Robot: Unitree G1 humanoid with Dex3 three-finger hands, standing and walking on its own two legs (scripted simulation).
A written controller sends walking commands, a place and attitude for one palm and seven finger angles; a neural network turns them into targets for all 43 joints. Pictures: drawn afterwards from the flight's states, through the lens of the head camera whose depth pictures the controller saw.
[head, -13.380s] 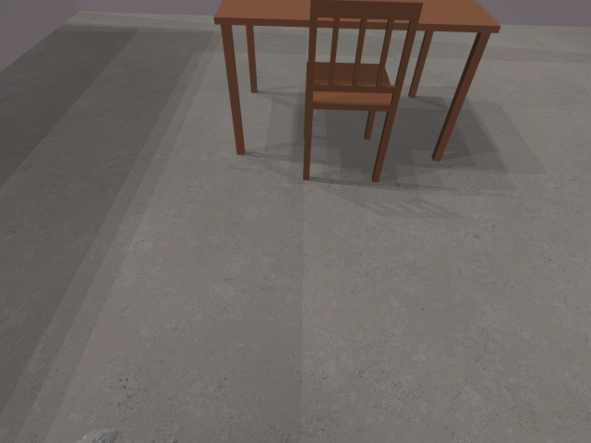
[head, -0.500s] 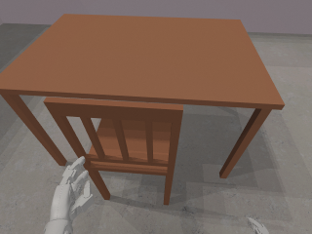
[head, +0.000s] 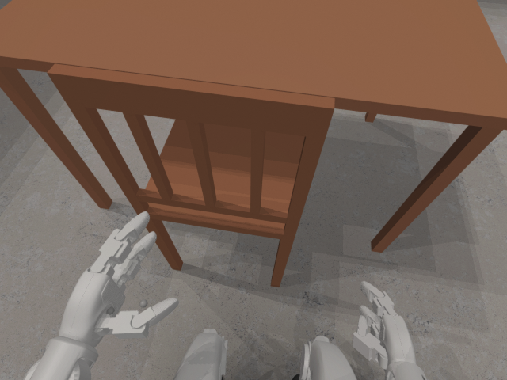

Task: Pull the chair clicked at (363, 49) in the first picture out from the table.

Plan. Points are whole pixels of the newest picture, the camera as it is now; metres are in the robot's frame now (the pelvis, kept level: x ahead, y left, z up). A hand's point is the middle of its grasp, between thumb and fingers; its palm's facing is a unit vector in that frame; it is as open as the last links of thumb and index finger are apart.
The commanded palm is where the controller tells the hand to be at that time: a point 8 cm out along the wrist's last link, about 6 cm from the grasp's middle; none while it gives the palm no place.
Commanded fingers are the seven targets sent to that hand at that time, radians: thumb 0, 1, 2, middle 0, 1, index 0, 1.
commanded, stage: raise the hand toward the chair's back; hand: left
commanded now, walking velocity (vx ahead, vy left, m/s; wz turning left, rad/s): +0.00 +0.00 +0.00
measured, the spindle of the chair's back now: (204, 167) +0.47 +0.14 +0.00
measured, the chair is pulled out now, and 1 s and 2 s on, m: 0.00 0.00 0.00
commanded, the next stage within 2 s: aim the fingers beside a spindle in 1.38 s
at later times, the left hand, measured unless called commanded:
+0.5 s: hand (120, 280) +0.24 +0.20 +0.06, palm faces -0.06 -1.00 -0.06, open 15.9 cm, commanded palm +0.21 +0.26 +0.07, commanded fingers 0.00 -0.50 0.30 -0.06 -0.08 -0.06 -0.08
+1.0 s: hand (107, 251) +0.27 +0.22 +0.07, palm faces -0.08 -0.99 -0.07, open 16.9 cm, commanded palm +0.25 +0.28 +0.08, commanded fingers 0.00 -0.50 0.30 -0.06 -0.08 -0.06 -0.08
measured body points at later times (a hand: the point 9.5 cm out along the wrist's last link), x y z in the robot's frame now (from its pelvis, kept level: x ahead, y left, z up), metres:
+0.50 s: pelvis +0.01 +0.01 +0.02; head +0.08 +0.03 +0.46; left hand +0.23 +0.25 +0.07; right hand +0.20 -0.24 -0.04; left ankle +0.02 +0.13 -0.63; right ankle +0.04 -0.13 -0.63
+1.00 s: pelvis +0.02 +0.02 +0.03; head +0.10 +0.03 +0.47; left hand +0.27 +0.28 +0.08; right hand +0.19 -0.23 -0.05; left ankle +0.02 +0.13 -0.63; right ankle +0.04 -0.13 -0.63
